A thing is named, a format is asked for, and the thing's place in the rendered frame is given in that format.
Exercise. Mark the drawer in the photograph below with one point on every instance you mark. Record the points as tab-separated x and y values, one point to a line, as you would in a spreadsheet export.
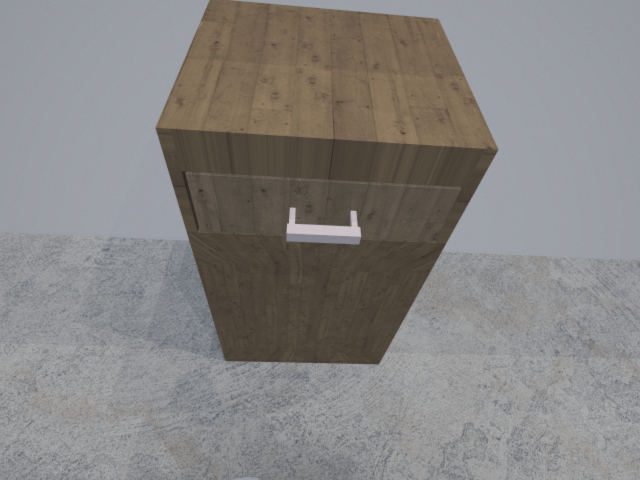
261	204

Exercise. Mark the handle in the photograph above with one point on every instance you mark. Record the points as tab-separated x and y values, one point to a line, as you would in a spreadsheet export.
323	233

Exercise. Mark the cabinet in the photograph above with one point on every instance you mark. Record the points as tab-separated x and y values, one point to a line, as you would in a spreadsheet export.
303	92

